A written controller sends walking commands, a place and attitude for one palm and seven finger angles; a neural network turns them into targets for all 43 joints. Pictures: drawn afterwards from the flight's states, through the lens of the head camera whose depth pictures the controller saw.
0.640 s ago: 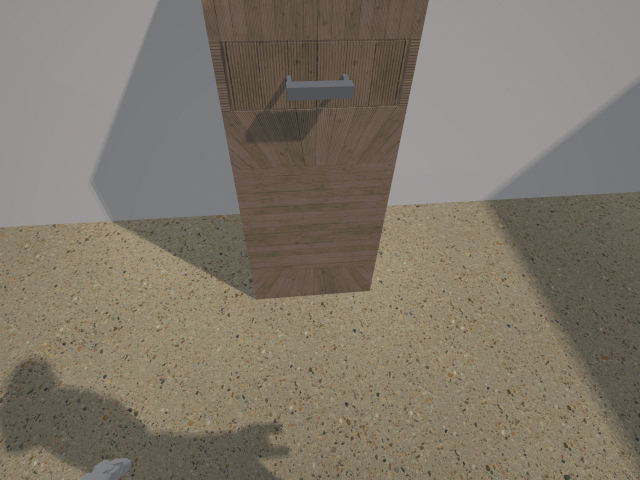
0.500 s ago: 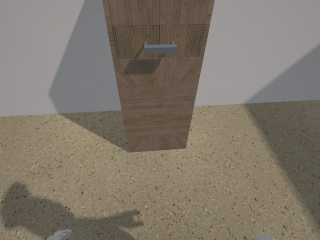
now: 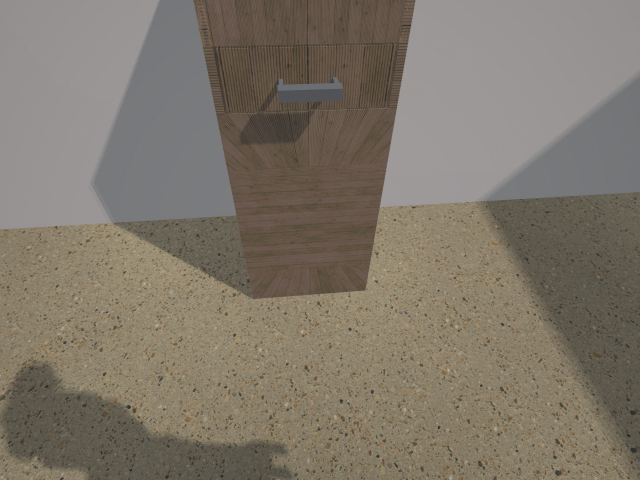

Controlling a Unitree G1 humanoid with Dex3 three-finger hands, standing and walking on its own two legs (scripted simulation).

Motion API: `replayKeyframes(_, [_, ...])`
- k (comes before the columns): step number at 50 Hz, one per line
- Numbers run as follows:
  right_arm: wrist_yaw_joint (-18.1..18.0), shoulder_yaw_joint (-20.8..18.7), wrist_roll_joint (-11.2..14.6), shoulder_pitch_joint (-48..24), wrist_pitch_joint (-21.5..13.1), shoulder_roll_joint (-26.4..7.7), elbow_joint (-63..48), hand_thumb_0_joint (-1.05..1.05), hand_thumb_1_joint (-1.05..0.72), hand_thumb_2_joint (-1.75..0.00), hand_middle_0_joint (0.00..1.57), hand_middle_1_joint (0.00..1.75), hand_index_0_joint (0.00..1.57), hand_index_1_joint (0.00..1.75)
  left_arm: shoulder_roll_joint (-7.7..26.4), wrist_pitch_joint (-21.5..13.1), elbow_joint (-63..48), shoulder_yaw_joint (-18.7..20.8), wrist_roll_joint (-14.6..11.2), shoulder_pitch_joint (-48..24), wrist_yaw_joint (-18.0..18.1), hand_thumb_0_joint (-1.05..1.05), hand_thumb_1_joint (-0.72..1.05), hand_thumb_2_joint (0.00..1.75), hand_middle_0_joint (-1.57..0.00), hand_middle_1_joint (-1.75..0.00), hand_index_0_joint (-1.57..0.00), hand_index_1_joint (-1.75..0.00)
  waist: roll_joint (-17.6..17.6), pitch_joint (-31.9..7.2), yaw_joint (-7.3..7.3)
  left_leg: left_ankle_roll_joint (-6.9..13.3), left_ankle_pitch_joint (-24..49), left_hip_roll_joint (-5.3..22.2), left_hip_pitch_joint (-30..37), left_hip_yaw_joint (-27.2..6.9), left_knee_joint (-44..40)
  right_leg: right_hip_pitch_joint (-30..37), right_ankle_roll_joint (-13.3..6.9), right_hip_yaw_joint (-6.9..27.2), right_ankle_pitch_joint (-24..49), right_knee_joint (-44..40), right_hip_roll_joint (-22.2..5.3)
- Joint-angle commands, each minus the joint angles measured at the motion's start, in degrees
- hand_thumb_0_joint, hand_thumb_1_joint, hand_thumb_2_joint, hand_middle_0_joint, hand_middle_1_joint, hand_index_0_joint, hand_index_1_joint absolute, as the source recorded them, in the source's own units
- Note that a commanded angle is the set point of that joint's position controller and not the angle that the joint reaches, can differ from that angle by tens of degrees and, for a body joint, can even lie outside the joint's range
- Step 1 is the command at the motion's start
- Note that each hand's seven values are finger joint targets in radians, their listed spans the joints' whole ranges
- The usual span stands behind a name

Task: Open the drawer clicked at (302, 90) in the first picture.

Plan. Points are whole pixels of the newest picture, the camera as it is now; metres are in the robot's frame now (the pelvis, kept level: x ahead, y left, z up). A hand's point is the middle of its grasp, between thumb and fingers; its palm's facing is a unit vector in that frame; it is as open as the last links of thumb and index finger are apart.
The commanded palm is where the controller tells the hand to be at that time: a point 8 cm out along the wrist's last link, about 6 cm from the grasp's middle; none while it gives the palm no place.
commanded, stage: stand and wait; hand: left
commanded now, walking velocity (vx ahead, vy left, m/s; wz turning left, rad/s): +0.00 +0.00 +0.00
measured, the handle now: (309, 87) +0.87 +0.08 +0.08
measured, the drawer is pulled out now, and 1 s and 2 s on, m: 0.00 0.00 0.00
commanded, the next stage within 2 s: look at it before walking up in 0.18 s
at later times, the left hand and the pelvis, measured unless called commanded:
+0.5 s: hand out of the picture +0.07 +0.24 -0.15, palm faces -0.03 -0.95 -0.33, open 7.4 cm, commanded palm none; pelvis +0.00 +0.00 +0.00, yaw +0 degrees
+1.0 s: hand out of the picture +0.08 +0.24 -0.15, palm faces -0.02 -0.94 -0.34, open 7.4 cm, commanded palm none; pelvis +0.00 -0.01 +0.00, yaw -2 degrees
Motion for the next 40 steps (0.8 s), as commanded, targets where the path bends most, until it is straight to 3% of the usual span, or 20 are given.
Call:
replayKeyframes(1, [-0.78, -2.09, -0.14, -3.47, -1.87, -10.93, -3.54, 0.00, -0.90, -0.90, 0.20, 0.30, 0.20, 0.30, 11.85, -1.36, -3.59, 2.14, -0.01, -3.42, 0.66, 0.00, 0.90, 0.90, -0.20, -0.30, -0.20, -0.30, -0.10, -2.23, -0.05, 1.60, 3.32, 6.16, -1.26, -5.25, -4.83, -0.97, -2.09, 5.86, 2.28, -5.30, -6.38])
replayKeyframes(15, [-0.74, -2.01, -0.19, -2.57, -1.94, -10.86, -2.34, 0.00, -0.90, -0.90, 0.20, 0.30, 0.20, 0.30, 11.77, -1.45, -3.09, 2.24, 0.07, -3.87, 0.68, 0.00, 0.90, 0.90, -0.20, -0.30, -0.20, -0.30, -0.63, -2.13, -0.11, 1.28, 3.31, 6.41, -1.32, -5.35, -5.54, -1.23, -2.06, 6.28, 1.22, -6.14, -6.15])
replayKeyframes(40, [-0.97, -1.96, -0.06, -3.26, -2.20, -11.42, -2.30, 0.00, -0.90, -0.90, 0.20, 0.30, 0.20, 0.30, 11.80, -1.55, -2.54, 2.28, 0.10, -3.56, 0.73, 0.00, 0.90, 0.90, -0.20, -0.30, -0.20, -0.30, 0.02, -4.20, -0.11, 1.31, 8.33, 7.25, 1.71, -4.94, -5.95, 0.67, -1.85, 5.50, 8.41, -5.42, -6.06])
